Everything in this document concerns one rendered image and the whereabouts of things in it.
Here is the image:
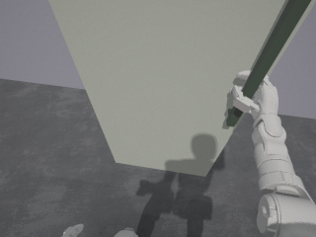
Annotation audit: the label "left robot hand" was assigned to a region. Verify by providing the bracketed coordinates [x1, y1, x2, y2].
[62, 223, 84, 237]

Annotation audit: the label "right robot upper arm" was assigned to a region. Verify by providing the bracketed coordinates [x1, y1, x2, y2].
[257, 193, 316, 237]

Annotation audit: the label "handle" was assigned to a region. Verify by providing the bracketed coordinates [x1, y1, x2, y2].
[226, 0, 311, 127]

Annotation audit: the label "right robot hand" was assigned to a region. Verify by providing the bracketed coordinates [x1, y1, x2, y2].
[229, 70, 278, 121]

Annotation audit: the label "right robot forearm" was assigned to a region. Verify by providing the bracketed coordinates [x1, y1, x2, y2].
[252, 114, 316, 205]

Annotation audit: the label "fridge door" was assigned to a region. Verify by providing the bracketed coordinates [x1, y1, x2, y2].
[48, 0, 316, 177]

